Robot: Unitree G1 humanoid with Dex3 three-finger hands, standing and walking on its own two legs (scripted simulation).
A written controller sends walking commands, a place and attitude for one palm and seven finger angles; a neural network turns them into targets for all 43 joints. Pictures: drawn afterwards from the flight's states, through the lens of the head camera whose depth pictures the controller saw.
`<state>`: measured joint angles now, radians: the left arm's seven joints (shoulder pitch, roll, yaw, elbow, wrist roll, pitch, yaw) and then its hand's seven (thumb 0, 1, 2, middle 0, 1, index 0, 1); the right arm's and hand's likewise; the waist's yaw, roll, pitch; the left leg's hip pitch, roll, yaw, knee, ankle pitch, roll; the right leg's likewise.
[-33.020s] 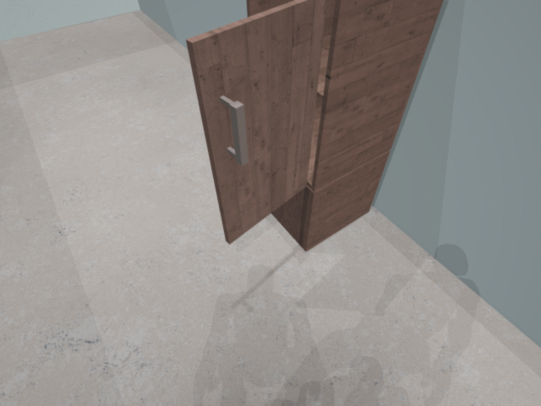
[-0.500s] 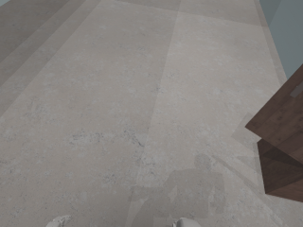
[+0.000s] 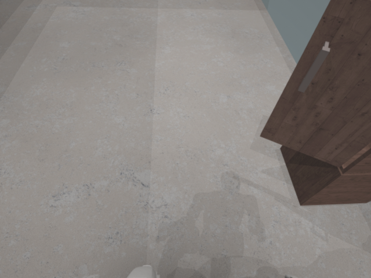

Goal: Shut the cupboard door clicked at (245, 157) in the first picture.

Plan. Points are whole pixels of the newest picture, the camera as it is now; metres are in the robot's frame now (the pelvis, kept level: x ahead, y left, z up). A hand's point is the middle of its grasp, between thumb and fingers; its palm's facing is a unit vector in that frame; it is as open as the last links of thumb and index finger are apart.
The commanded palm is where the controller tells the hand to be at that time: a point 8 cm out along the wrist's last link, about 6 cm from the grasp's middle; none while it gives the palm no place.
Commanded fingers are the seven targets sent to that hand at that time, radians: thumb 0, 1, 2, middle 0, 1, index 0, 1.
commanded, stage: turn to face it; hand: left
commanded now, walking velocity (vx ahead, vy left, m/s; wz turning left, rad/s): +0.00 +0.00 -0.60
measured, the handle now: (313, 67) +0.69 -0.34 +0.06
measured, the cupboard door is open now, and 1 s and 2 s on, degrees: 61 61 61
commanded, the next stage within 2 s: take the last steps up to it in 0.54 s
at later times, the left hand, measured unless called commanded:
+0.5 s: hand (123, 253) +0.19 +0.16 -0.16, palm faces -0.29 -0.92 -0.26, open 7.4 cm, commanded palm none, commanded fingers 0.00 0.90 0.90 -0.20 -0.30 -0.20 -0.30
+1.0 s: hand (134, 261) +0.17 +0.14 -0.18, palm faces -0.39 -0.91 -0.14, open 7.3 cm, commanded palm none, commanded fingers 0.00 0.90 0.90 -0.20 -0.30 -0.20 -0.30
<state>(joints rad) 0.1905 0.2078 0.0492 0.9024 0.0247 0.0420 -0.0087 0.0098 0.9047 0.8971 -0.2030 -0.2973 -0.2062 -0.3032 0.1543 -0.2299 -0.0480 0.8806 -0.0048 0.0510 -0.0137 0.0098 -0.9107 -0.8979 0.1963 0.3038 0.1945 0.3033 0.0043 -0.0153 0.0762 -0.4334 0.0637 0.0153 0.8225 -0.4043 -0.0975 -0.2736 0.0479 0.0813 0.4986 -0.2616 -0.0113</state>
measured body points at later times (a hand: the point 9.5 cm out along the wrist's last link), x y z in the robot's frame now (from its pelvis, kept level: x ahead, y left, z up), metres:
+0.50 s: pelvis +0.02 +0.00 -0.01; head +0.05 -0.03 +0.44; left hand +0.20 +0.21 -0.14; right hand -0.04 -0.25 -0.16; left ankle +0.02 +0.13 -0.74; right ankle -0.02 -0.11 -0.74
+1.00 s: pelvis +0.07 -0.03 +0.00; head +0.10 +0.00 +0.45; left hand +0.19 +0.19 -0.17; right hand +0.00 -0.27 -0.13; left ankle +0.09 +0.08 -0.74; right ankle -0.01 -0.12 -0.68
